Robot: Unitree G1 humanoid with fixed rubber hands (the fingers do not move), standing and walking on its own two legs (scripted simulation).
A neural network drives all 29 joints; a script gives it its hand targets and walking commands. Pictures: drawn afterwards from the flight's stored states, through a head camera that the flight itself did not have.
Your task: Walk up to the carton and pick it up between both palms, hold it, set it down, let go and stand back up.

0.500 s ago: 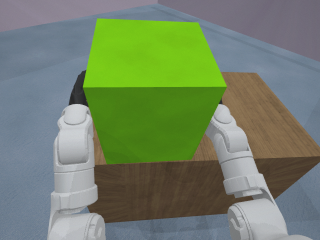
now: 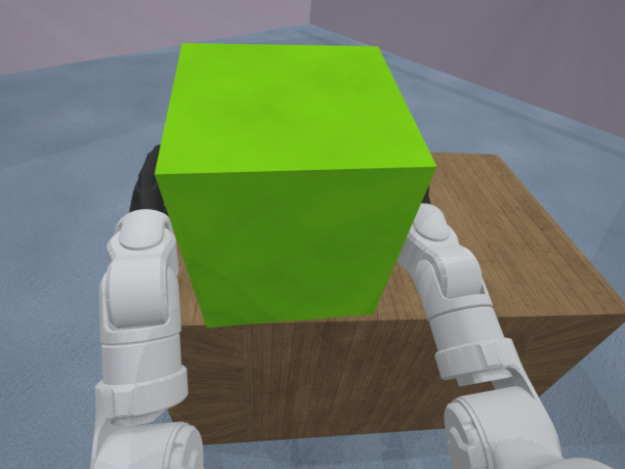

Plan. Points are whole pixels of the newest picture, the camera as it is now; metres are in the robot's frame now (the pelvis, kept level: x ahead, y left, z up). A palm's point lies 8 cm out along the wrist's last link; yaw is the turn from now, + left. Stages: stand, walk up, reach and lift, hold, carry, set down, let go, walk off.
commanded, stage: hold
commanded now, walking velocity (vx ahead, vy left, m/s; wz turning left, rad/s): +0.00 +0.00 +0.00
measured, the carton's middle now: (288, 193) +0.35 +0.02 +0.21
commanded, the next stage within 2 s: none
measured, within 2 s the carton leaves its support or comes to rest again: neither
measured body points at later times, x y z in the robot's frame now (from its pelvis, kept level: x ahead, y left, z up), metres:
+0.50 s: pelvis -0.01 +0.00 +0.00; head -0.04 +0.04 +0.45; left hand +0.36 +0.16 +0.19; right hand +0.37 -0.14 +0.19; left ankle +0.04 +0.13 -0.75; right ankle +0.00 -0.09 -0.75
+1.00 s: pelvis +0.00 +0.01 +0.00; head -0.03 +0.04 +0.45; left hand +0.36 +0.17 +0.20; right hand +0.37 -0.14 +0.20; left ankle +0.04 +0.13 -0.75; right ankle +0.00 -0.09 -0.75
